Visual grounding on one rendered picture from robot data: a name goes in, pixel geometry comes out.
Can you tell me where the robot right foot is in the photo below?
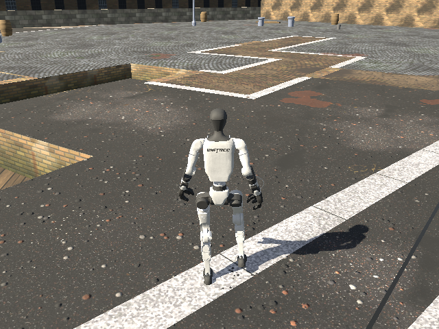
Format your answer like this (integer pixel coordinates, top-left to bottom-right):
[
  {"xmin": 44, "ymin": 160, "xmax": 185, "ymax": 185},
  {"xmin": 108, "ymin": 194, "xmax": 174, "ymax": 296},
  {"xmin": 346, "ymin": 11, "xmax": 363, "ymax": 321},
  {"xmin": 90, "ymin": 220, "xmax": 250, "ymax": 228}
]
[{"xmin": 237, "ymin": 254, "xmax": 247, "ymax": 267}]

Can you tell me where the right robot forearm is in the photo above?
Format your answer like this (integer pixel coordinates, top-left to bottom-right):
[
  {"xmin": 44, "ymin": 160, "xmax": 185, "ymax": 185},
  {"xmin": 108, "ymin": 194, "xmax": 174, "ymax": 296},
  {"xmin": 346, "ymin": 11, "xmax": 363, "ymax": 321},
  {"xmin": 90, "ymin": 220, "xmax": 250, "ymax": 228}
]
[{"xmin": 246, "ymin": 166, "xmax": 261, "ymax": 196}]

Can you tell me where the robot left hand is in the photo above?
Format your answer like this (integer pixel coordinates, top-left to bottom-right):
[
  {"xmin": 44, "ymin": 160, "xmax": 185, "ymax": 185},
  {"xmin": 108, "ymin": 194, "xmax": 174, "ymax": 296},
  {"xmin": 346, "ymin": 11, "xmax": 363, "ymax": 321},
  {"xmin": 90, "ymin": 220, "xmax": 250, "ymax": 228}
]
[{"xmin": 178, "ymin": 188, "xmax": 194, "ymax": 201}]

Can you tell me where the humanoid robot torso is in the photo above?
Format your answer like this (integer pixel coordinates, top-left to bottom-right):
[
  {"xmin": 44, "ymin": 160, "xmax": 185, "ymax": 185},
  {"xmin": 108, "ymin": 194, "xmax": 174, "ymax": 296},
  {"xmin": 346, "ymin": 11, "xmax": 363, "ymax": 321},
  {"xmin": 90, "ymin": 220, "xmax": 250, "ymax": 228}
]
[{"xmin": 203, "ymin": 135, "xmax": 235, "ymax": 206}]

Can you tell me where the robot right hand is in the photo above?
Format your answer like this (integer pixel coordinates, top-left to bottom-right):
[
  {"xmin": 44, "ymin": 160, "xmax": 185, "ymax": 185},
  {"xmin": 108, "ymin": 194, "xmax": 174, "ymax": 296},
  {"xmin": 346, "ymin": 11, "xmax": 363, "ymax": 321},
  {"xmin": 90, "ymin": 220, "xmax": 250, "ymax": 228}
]
[{"xmin": 247, "ymin": 193, "xmax": 263, "ymax": 210}]

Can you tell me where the left robot upper arm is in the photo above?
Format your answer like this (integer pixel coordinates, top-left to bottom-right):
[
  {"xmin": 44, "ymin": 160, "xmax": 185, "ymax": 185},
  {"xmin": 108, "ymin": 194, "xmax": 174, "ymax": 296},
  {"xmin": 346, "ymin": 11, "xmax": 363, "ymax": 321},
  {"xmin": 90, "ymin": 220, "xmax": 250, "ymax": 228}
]
[{"xmin": 185, "ymin": 138, "xmax": 204, "ymax": 176}]

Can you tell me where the right robot upper arm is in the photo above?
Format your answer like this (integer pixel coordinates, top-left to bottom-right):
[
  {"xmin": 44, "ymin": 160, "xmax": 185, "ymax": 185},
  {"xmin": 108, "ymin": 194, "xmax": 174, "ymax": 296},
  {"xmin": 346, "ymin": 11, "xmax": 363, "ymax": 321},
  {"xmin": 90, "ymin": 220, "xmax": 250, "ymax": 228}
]
[{"xmin": 233, "ymin": 138, "xmax": 252, "ymax": 177}]

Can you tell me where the left robot forearm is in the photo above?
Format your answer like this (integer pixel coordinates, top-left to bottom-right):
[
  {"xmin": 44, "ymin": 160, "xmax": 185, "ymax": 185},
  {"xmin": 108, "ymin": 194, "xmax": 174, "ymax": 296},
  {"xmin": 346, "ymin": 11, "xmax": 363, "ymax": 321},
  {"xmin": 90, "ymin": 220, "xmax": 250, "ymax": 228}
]
[{"xmin": 180, "ymin": 166, "xmax": 192, "ymax": 190}]

